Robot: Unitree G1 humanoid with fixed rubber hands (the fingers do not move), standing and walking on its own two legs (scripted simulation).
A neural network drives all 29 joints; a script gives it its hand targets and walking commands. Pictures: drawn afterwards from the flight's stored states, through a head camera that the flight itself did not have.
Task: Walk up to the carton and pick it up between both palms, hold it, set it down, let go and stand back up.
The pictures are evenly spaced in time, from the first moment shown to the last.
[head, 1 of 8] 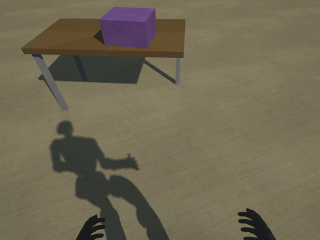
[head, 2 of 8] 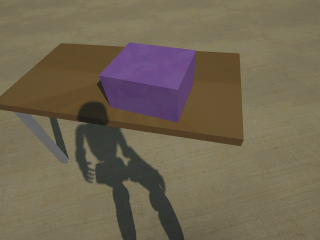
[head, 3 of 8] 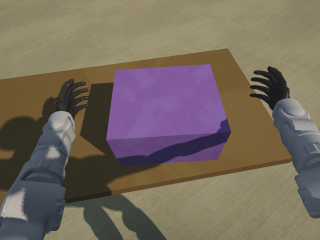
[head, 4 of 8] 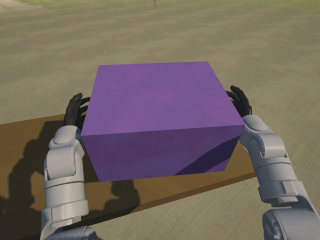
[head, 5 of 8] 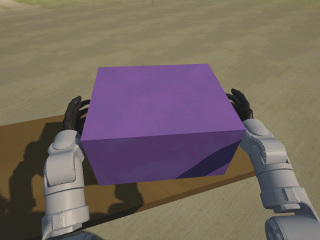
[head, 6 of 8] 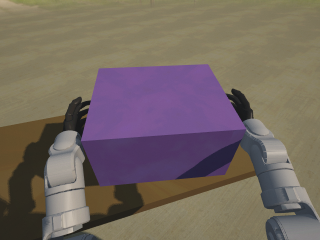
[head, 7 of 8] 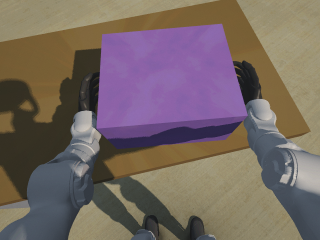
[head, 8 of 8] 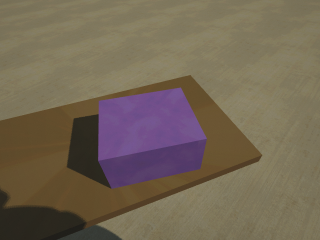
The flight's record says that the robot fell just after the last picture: no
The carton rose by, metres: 0.22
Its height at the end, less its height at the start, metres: +0.00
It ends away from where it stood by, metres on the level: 0.01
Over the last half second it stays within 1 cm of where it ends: yes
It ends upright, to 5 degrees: yes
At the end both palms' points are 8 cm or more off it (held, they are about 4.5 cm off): yes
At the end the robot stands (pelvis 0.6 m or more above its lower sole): yes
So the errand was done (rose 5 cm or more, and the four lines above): yes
